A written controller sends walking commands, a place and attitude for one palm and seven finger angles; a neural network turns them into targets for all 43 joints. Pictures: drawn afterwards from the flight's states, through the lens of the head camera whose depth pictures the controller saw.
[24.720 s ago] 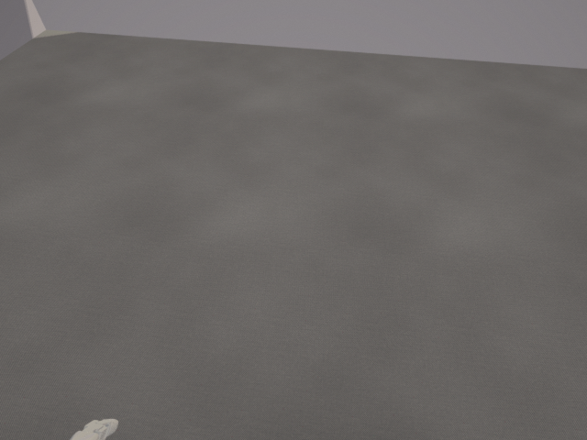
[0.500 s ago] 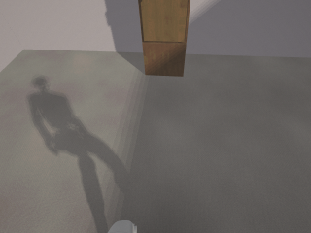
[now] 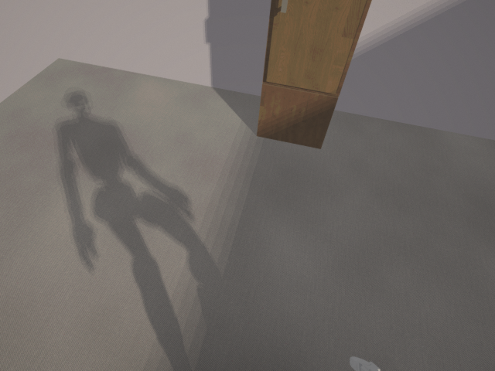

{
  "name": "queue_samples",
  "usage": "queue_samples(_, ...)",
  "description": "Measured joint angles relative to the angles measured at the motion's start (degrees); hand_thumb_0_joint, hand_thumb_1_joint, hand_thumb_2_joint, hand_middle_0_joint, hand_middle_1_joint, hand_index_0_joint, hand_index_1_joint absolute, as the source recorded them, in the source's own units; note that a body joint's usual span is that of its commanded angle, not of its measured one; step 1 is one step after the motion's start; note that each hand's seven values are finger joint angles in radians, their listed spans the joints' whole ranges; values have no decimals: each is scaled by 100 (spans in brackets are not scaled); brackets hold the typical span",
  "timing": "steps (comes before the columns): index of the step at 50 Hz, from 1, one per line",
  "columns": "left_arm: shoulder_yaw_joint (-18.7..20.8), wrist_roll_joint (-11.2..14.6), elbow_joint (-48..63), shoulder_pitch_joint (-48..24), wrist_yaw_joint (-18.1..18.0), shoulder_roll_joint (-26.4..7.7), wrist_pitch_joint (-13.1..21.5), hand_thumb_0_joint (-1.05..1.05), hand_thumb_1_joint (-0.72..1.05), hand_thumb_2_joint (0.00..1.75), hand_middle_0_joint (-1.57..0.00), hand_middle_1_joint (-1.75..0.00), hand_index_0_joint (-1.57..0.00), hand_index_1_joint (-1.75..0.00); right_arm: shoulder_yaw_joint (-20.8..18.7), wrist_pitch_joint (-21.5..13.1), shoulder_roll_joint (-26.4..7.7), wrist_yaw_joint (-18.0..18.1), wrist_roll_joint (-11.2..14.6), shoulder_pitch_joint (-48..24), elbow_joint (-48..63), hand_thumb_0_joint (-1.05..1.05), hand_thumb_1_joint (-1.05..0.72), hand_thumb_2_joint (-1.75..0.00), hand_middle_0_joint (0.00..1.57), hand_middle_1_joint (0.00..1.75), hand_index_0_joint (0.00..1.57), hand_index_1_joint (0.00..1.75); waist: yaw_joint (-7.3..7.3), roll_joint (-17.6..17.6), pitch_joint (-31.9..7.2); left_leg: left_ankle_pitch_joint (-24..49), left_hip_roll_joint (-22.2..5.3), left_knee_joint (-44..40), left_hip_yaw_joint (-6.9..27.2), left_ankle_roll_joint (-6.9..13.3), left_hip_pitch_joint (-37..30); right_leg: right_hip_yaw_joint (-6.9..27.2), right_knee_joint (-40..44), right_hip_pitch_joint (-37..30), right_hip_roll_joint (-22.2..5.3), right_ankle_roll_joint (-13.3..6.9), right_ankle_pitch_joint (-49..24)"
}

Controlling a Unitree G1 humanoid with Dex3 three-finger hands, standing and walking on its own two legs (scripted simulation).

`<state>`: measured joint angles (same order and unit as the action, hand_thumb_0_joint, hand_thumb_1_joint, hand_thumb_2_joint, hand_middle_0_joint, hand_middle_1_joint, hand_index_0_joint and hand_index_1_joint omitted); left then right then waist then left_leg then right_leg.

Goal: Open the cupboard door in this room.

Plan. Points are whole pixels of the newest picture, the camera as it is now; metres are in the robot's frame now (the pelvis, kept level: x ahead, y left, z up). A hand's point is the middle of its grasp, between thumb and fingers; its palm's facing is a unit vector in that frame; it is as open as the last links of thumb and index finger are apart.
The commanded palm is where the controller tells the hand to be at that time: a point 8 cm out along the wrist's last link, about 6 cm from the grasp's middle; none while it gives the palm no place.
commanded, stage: turn or walk to find it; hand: left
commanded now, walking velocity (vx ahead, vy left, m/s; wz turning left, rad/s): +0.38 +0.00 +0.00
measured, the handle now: out of the picture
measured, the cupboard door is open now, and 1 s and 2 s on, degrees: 0 0 0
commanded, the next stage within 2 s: stand and wait in 0.30 s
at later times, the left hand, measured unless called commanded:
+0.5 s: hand (208, 273) +0.32 +0.12 -0.16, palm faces -0.03 -0.98 -0.21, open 7.3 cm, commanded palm none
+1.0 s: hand (198, 304) +0.26 +0.13 -0.17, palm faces +0.04 -0.99 -0.13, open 7.4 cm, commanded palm none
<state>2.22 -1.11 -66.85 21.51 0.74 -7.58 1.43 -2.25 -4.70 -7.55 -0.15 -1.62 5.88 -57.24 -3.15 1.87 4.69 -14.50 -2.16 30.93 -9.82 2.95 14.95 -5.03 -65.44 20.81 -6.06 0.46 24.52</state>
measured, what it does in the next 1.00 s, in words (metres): walks ahead: right foot, then left foot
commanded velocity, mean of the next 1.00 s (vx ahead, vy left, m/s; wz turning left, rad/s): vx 0.11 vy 0.00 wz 0.00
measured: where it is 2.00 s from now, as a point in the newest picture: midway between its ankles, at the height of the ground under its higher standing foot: (257, 355)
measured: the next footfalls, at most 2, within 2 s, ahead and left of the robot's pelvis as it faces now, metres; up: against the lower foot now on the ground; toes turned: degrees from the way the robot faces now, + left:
right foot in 0.38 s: +0.30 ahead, -0.17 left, +0.00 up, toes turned -9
left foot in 0.72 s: +0.35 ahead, +0.08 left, +0.00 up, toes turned +7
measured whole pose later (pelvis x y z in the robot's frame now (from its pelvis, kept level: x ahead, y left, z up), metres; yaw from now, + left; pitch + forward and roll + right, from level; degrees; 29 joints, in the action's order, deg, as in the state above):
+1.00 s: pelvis +0.29 -0.03 +0.01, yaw -1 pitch -1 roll +0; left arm -0.4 -0.5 -67.3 18.1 -1.1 -7.6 0.8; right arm -1.2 -2.0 -8.3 1.6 -0.4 9.0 -62.9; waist -1.7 1.4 1.3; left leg -11.5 -1.6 23.4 -7.5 1.3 11.0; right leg -7.3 -22.0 6.1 -4.4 2.2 14.4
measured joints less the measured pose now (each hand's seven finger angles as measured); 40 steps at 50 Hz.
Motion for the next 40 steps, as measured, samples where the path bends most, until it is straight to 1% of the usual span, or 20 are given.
queue_samples(2,53,-30,171,-244,4,-73,-19,1,91,90,-20,-30,-20,-30,-165,-76,15,105,109,235,-9,-3,-94,-90,20,30,21,30,77,16,-66,44,64,-347,-40,13,-290,70,-42,478,-101,41,-324)
queue_samples(5,138,-54,470,-610,12,-189,-64,1,91,90,-20,-30,-20,-30,-225,-62,-153,132,65,549,-94,-5,-96,-90,21,30,21,30,174,41,-194,65,144,-773,-84,24,-646,123,192,1023,-249,126,-869)
queue_samples(8,211,-65,720,-989,26,-353,-97,1,92,90,-20,-30,-20,-30,-206,-3,-239,115,42,905,-283,-4,-96,-90,20,30,21,30,227,58,-260,34,192,-1092,-81,-24,-958,149,635,1307,-334,206,-1323)
queue_samples(12,227,-47,950,-1443,75,-498,-110,1,92,90,-20,-30,-20,-30,-178,58,-232,94,10,1334,-513,-2,-94,-90,20,30,20,30,361,12,-206,-129,179,-1300,-53,-148,-1315,102,1641,1252,-323,215,-1572)
queue_samples(14,218,-38,1031,-1612,93,-529,-101,1,92,90,-20,-30,-20,-30,-169,93,-211,79,-10,1503,-608,-2,-93,-90,20,30,20,30,445,-37,-151,-290,134,-1286,-68,-239,-1465,41,2185,1097,-256,168,-1552)
queue_samples(17,180,-33,1113,-1780,115,-536,-48,1,92,90,-20,-30,-20,-30,-154,149,-177,61,-34,1729,-743,-1,-92,-90,20,30,20,30,581,-136,-78,-671,6,-1043,-81,-417,-1629,-99,2902,694,-82,35,-1431)
queue_samples(18,154,-35,1139,-1805,122,-534,14,1,92,90,-20,-30,-20,-30,-143,169,-160,57,-26,1812,-793,-1,-92,-90,20,30,20,30,601,-169,-58,-875,-68,-782,-63,-478,-1619,-167,3203,461,0,-11,-1520)
queue_samples(19,129,-45,1151,-1823,115,-530,113,1,91,90,-20,-30,-20,-30,-130,192,-138,45,-3,1879,-856,0,-92,-90,20,30,20,30,599,-187,-42,-1104,-154,-268,-24,-500,-1480,-214,3349,283,45,-90,-1745)
queue_samples(20,114,-44,1141,-1852,84,-475,214,1,91,90,-20,-30,-20,-30,-117,244,-147,37,30,1837,-910,0,-91,-90,20,30,20,30,589,-268,35,-1273,-236,592,139,-468,-1177,-261,3136,293,105,-161,-1638)
queue_samples(22,46,-1,1100,-1831,40,-356,315,1,91,90,-20,-30,-20,-30,-89,344,-166,55,89,1686,-919,0,-91,-90,20,30,20,30,611,-345,156,-1521,-160,2363,564,-423,-438,-343,2909,180,137,-246,-1260)
queue_samples(23,14,15,1071,-1787,17,-293,312,0,91,90,-20,-30,-20,-30,-85,375,-175,64,97,1592,-896,0,-91,-90,20,30,20,30,592,-357,185,-1488,-123,2984,656,-416,-105,-365,2952,68,149,-263,-1164)
queue_samples(24,-13,26,1032,-1724,-7,-226,293,0,91,90,-20,-30,-20,-30,-85,398,-189,70,91,1482,-857,0,-91,-90,20,30,20,30,569,-371,197,-1367,-117,3363,698,-418,193,-381,3058,-53,168,-257,-1138)
queue_samples(25,-36,29,978,-1648,-32,-160,266,0,91,90,-20,-30,-20,-30,-84,412,-204,73,81,1364,-805,0,-91,-90,20,30,20,30,550,-384,192,-1223,-138,3510,710,-433,448,-396,3200,-174,187,-209,-1170)
queue_samples(27,-24,48,862,-1480,-98,-55,212,0,91,90,-20,-30,-20,-30,-73,425,-219,76,64,1130,-669,0,-91,-90,20,30,20,30,525,-387,146,-1017,-216,3254,687,-497,807,-430,3468,-380,224,-217,-1225)
queue_samples(30,65,42,761,-1314,-183,-136,168,-2,95,90,-21,-30,-21,-30,-44,407,-191,79,56,833,-485,0,-91,-90,20,30,20,30,419,-361,42,-763,-302,2289,630,-584,997,-485,3736,-612,275,-227,-1243)
queue_samples(33,39,23,605,-1151,-165,-204,85,-2,95,90,-20,-30,-21,-30,-46,402,-249,131,39,587,-417,1,-94,-90,20,30,20,30,309,-337,-38,-410,-296,1288,574,-626,836,-501,3792,-793,320,-173,-1158)
queue_samples(35,20,37,493,-1019,-160,-223,19,-1,94,90,-20,-30,-21,-30,-28,353,-305,111,43,509,-393,1,-94,-90,20,30,20,30,258,-331,-103,81,-283,494,535,-643,514,-507,3674,-872,358,-107,-1013)
queue_samples(36,7,47,440,-945,-159,-221,-16,-1,94,90,-20,-30,-21,-30,-16,313,-331,100,44,497,-387,1,-94,-90,20,30,20,30,239,-351,-154,299,-294,182,541,-556,344,-516,3559,-881,391,-68,-909)
queue_samples(38,-3,64,328,-863,-167,-271,-110,0,93,90,-20,-30,-20,-30,24,282,-251,101,36,446,-433,1,-94,-90,20,30,20,30,192,-153,-185,192,-196,171,472,-307,209,-456,3478,-973,293,15,-785)
queue_samples(40,-34,69,253,-763,-167,-292,-167,0,93,90,-20,-30,-20,-30,85,295,-157,106,42,433,-456,0,-93,-90,20,30,20,30,132,12,-258,137,-97,-3,384,-206,53,-362,3570,-1062,220,81,-731)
